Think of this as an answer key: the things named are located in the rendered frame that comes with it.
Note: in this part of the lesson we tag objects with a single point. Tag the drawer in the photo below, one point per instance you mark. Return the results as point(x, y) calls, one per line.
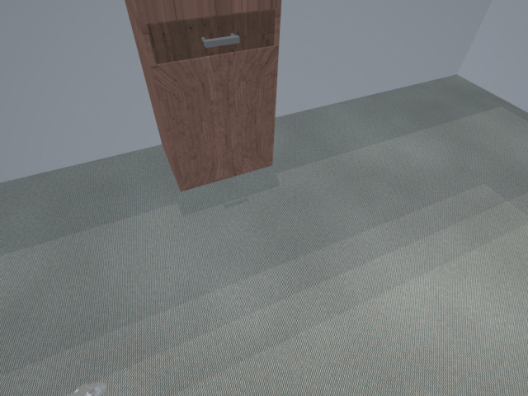
point(181, 39)

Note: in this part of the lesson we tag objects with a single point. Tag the cabinet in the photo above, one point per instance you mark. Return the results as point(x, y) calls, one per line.
point(215, 114)

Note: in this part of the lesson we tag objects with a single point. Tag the handle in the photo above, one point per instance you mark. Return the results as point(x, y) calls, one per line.
point(227, 40)

